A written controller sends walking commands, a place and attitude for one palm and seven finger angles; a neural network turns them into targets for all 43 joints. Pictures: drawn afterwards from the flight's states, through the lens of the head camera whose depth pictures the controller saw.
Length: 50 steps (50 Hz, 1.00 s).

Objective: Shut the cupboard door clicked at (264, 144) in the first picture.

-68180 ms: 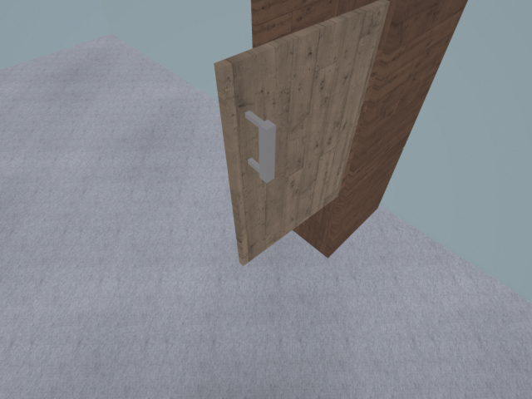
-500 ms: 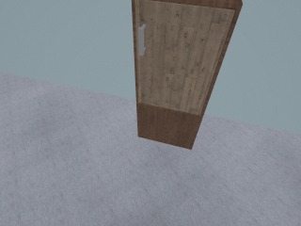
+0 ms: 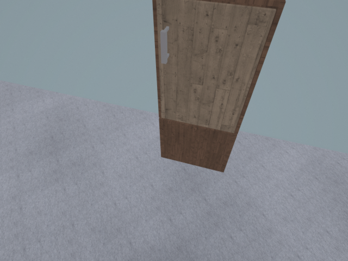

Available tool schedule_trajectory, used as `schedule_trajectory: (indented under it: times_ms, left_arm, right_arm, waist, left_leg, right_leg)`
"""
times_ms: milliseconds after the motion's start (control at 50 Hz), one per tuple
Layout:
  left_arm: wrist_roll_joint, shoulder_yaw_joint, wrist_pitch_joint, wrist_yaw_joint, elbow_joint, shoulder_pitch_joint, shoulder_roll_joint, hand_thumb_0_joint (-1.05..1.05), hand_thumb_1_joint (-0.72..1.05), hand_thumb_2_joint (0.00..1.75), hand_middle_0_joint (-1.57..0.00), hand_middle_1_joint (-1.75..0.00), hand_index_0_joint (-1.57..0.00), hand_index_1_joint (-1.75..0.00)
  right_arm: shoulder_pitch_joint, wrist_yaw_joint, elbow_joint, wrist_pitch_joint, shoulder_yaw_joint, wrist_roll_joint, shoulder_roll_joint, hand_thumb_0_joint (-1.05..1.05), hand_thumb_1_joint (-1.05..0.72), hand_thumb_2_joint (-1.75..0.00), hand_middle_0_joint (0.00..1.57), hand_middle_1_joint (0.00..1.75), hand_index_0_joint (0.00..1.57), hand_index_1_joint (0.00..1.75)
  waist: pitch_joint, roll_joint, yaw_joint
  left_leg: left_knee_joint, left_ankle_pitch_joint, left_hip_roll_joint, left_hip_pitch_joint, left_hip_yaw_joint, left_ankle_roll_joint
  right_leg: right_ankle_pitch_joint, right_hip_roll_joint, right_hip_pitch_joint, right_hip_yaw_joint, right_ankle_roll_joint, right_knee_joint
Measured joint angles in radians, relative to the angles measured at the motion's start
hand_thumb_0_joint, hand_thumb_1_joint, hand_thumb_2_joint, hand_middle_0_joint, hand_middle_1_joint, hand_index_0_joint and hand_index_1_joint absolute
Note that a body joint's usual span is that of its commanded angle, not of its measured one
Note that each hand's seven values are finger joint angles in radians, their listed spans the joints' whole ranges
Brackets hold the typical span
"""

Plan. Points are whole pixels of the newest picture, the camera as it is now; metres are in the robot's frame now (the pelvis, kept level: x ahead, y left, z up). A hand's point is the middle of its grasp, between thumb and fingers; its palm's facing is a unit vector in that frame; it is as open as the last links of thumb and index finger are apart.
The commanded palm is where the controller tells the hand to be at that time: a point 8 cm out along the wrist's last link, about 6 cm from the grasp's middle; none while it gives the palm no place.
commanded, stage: look to check the result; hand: left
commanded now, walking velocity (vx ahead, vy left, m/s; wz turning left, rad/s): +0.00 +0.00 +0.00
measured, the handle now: (165, 45) +0.85 +0.08 +0.09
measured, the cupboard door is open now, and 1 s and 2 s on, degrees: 0 0 0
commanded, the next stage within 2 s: stand and wait in 0.04 s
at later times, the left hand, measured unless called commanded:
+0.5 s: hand out of the picture -0.01 +0.16 -0.18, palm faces +0.04 -0.98 -0.18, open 7.3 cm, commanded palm none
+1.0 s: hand out of the picture -0.01 +0.16 -0.18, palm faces +0.04 -0.99 -0.17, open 7.3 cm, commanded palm none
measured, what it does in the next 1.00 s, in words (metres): stands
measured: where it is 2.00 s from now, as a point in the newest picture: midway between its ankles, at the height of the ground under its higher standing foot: outside the picture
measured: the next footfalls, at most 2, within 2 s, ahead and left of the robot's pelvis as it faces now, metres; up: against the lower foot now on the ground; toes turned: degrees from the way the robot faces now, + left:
none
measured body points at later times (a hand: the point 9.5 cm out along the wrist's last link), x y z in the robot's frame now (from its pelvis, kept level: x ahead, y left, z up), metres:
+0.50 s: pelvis +0.01 +0.00 +0.00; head +0.02 +0.00 +0.45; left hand -0.01 +0.21 -0.16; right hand +0.00 -0.21 -0.16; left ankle +0.03 +0.11 -0.74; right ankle -0.01 -0.12 -0.74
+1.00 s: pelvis +0.02 +0.00 +0.00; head +0.03 +0.01 +0.45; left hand -0.01 +0.21 -0.16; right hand +0.01 -0.21 -0.16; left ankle +0.03 +0.11 -0.74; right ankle -0.01 -0.12 -0.74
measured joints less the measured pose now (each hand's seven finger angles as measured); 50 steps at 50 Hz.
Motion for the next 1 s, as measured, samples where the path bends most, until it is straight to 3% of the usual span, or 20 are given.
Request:
schedule_trajectory:
  times_ms: [1000]
  left_arm:
    - [-0.003, -0.003, -0.006, 0.001, 0.007, 0.004, 0.008, 0.0, 0.91, 0.9, -0.2, -0.29, -0.2, -0.3]
  right_arm:
    - [-0.002, -0.004, 0.013, -0.006, 0.007, 0.002, 0.001, 0.0, -0.91, -0.9, 0.2, 0.3, 0.2, 0.3]
  waist:
    - [0.005, -0.013, 0.001]
  left_leg:
    - [-0.017, -0.022, -0.003, 0.037, -0.002, 0.0]
  right_leg:
    - [-0.008, -0.001, 0.051, -0.003, 0.004, -0.045]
